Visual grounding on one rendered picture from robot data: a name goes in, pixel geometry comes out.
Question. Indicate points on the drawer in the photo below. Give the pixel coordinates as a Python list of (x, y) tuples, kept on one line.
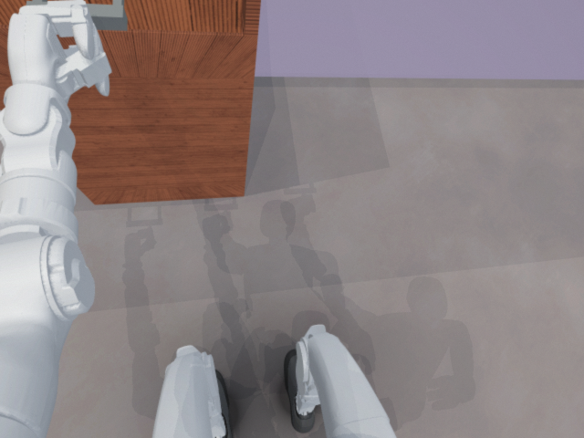
[(175, 15)]

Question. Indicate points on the robot left hand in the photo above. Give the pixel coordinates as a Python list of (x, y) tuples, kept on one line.
[(36, 56)]

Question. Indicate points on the handle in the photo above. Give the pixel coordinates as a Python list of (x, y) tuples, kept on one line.
[(104, 17)]

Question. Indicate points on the left robot shin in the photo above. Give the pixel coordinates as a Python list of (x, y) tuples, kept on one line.
[(215, 411)]

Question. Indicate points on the robot left forearm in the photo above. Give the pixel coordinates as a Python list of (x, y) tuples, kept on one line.
[(38, 178)]

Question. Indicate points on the robot left upper arm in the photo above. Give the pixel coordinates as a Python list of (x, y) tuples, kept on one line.
[(44, 285)]

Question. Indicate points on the cabinet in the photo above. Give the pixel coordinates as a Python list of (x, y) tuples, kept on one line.
[(176, 122)]

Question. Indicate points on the right robot thigh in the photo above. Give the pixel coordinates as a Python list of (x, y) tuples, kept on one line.
[(349, 405)]

